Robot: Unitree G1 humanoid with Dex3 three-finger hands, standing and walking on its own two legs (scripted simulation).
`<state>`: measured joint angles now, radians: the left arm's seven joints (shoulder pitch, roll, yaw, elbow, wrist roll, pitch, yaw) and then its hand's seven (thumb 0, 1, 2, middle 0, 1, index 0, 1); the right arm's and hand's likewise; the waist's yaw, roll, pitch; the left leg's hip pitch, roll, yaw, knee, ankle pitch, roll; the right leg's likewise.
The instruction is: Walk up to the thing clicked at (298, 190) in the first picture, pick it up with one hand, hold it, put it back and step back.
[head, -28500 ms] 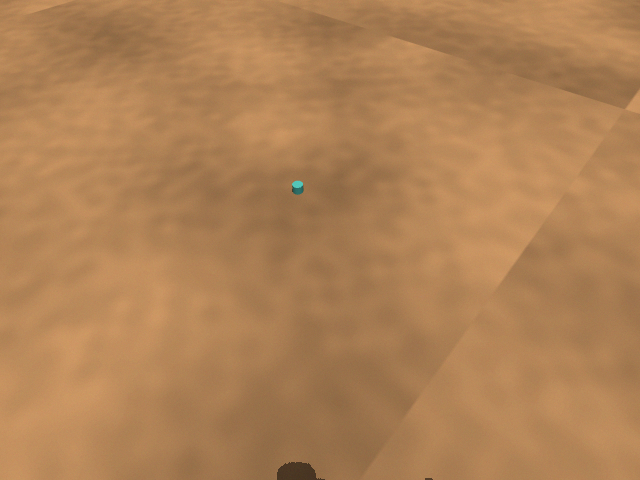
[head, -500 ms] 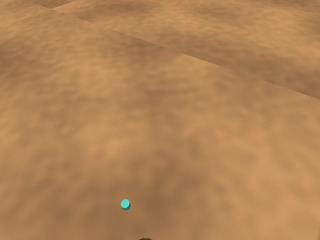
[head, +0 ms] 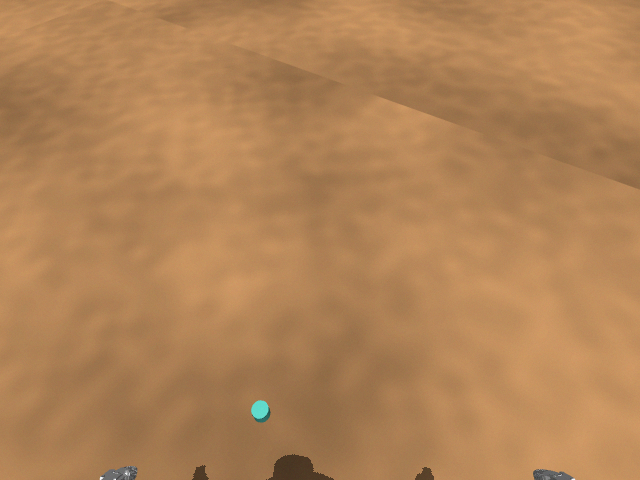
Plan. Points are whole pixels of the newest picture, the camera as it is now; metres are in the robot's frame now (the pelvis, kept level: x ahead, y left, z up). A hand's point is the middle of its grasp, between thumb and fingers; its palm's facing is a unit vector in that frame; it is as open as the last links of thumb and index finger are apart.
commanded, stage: walk up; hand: left
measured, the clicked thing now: (260, 411) +0.40 +0.21 -0.75
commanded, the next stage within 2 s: stand in 0.96 s
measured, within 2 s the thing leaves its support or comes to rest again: neither
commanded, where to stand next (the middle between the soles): +0.02 -0.02 m, yaw -1 degrees
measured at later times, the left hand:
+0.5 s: hand out of the picture +0.07 +0.26 -0.14, palm faces +0.01 -0.94 -0.35, open 7.4 cm
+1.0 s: hand out of the picture +0.07 +0.24 -0.15, palm faces +0.03 -0.94 -0.33, open 7.4 cm
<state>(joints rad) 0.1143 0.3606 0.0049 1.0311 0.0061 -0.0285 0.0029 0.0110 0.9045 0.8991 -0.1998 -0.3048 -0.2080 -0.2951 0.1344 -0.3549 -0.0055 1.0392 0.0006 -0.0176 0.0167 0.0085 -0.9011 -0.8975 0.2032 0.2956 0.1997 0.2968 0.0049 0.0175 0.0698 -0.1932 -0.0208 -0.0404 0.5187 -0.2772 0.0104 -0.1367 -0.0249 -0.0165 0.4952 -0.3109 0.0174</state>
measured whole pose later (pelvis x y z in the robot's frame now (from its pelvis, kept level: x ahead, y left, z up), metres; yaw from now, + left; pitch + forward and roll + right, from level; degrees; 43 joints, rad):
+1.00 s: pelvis +0.00 -0.01 +0.01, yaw +1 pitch -3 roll +0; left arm 0.10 0.34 0.03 1.14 0.01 -0.01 0.00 0.01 0.91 0.90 -0.20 -0.30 -0.21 -0.29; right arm 0.12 -0.35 -0.01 1.14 -0.02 -0.01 0.00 0.01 -0.90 -0.90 0.20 0.30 0.20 0.30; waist 0.00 0.00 0.05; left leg -0.12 -0.01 -0.07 0.36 -0.19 -0.01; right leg -0.05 -0.02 -0.04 0.32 -0.22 0.01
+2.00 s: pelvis -0.02 -0.01 +0.01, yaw +0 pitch -3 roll +0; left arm 0.13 0.35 0.00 1.13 0.01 -0.01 -0.01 0.01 0.91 0.90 -0.20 -0.30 -0.21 -0.29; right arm 0.13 -0.36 0.01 1.14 -0.01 -0.01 0.01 0.01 -0.90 -0.90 0.20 0.30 0.20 0.30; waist 0.00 0.01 0.05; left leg -0.14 0.00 -0.05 0.33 -0.14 -0.01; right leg -0.09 -0.01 -0.03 0.33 -0.19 0.00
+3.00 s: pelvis -0.01 -0.02 +0.01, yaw +0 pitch -3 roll +0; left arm 0.13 0.35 0.00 1.12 0.01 -0.01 -0.01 0.01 0.91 0.90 -0.20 -0.30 -0.21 -0.30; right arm 0.11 -0.36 0.01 1.13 -0.01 -0.01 0.00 0.01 -0.90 -0.90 0.20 0.30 0.20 0.30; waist 0.00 0.01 0.05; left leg -0.11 0.00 -0.04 0.31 -0.15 -0.02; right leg -0.08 -0.01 -0.02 0.32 -0.20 0.00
